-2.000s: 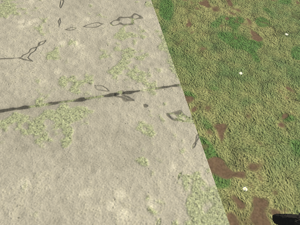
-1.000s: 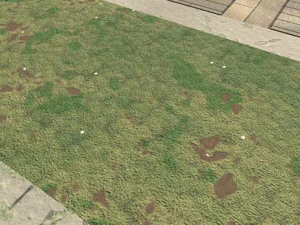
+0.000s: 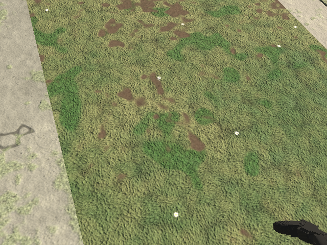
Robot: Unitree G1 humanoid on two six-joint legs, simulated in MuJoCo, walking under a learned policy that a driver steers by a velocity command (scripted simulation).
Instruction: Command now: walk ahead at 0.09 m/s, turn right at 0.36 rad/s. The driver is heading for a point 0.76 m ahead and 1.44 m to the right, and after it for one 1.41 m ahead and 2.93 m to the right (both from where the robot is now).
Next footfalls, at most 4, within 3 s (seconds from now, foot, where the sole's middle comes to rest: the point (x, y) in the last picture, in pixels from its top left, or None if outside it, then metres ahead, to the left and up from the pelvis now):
0.32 right None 0.04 -0.13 -0.76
0.74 left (203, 210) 0.56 -0.16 -0.76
1.20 right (320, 213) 0.57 -0.65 -0.76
1.64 left None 0.85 -1.03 -0.76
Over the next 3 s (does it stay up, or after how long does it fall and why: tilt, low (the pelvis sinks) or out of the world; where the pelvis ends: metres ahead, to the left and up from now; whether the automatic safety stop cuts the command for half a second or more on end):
stays up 0.55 -1.67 0.01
